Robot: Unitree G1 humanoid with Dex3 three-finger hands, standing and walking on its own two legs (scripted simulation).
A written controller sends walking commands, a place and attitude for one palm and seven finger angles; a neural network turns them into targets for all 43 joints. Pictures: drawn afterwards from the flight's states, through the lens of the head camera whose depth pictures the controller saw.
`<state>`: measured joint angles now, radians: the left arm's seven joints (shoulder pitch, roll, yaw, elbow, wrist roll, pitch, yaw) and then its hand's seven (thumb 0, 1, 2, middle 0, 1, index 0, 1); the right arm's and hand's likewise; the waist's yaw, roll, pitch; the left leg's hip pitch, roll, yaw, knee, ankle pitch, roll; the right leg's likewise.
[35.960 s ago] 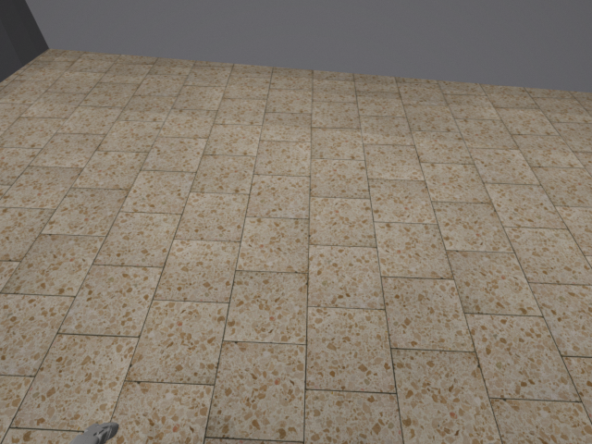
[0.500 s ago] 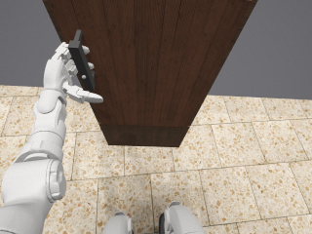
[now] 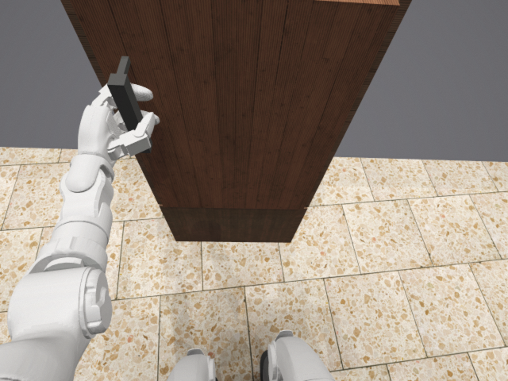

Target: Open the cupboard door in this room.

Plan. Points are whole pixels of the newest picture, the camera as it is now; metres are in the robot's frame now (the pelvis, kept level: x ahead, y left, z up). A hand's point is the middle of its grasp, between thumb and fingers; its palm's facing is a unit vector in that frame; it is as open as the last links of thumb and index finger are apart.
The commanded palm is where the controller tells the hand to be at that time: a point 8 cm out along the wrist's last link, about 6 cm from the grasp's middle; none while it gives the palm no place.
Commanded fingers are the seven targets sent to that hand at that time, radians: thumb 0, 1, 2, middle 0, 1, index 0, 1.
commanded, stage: close the thumb around the handle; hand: left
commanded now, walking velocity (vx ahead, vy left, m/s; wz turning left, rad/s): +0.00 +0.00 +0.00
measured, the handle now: (135, 108) +0.53 +0.16 +0.07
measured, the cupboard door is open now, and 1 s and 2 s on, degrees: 0 30 40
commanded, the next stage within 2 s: pull the door open along its arc in 0.08 s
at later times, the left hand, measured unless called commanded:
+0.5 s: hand (147, 157) +0.44 +0.13 +0.07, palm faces -0.07 -1.00 +0.00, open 5.8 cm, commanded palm +0.38 +0.19 +0.07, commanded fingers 0.00 0.90 0.90 -0.40 -1.35 -0.40 -1.35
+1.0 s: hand (191, 237) +0.31 +0.07 +0.07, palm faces +0.37 -0.93 +0.02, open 5.8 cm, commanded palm +0.24 +0.10 +0.07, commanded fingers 0.00 0.90 0.90 -0.40 -1.35 -0.40 -1.35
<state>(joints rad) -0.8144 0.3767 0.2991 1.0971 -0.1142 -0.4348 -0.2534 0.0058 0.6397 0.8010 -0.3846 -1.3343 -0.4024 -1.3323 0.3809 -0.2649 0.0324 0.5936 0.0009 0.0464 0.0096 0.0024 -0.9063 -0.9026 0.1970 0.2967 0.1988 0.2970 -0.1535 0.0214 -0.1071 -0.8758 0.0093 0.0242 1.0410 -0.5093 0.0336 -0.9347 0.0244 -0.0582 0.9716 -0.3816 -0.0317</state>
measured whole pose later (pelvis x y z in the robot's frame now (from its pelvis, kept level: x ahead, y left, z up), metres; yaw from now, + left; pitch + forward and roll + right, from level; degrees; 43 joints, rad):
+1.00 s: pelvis +0.01 -0.02 +0.01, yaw +3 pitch +11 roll +0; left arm 0.07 -0.11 -0.21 0.18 0.08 -0.28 0.53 0.02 0.71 0.78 -0.33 -1.35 -0.37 -1.34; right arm 0.18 -0.17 0.01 0.50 -0.06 0.01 0.04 0.01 -0.91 -0.90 0.20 0.30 0.20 0.30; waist 0.00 0.03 -0.13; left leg -0.66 -0.01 -0.01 0.96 -0.50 0.01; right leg -0.72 0.01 -0.09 0.94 -0.42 -0.06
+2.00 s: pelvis +0.00 -0.04 +0.01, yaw +4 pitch +10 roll +1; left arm 0.25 -0.05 -0.30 0.00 0.07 -0.26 0.49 0.00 -0.44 0.33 -0.27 -1.02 -0.30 -1.02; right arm 0.22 -0.19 0.01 0.51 -0.05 -0.06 0.02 0.01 -0.91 -0.90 0.20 0.30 0.20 0.30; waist -0.02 0.04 -0.12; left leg -0.67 -0.01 -0.04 0.98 -0.49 -0.03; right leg -0.74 0.00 -0.11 0.98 -0.42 -0.09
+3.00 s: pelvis +0.00 +0.00 -0.01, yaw +2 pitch +12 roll -1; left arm 0.58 0.12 -0.27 -0.34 -0.02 -0.28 0.00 -0.01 -0.50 0.30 -0.20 -0.33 -0.22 -0.33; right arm 0.29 -0.21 0.03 0.32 0.00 -0.03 0.02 0.01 -0.90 -0.90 0.20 0.30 0.20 0.30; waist -0.02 0.03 -0.13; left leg -0.74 -0.02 0.01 1.11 -0.57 0.03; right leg -0.81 0.00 -0.07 1.08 -0.47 -0.03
